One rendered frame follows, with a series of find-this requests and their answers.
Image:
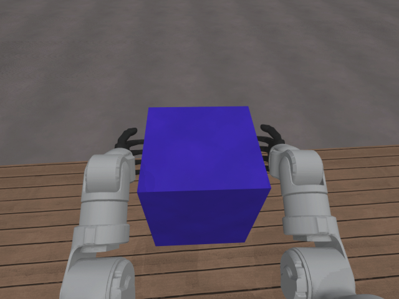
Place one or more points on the robot left forearm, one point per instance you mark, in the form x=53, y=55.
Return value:
x=103, y=213

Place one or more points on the right robot upper arm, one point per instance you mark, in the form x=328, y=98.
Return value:
x=317, y=273

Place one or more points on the left robot upper arm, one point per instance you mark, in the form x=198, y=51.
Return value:
x=100, y=278

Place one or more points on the right robot hand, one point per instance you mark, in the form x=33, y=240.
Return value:
x=272, y=142

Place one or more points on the carton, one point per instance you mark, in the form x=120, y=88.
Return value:
x=202, y=176

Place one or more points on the robot right forearm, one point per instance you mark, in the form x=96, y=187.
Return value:
x=304, y=191

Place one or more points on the left robot hand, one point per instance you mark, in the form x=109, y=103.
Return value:
x=123, y=143

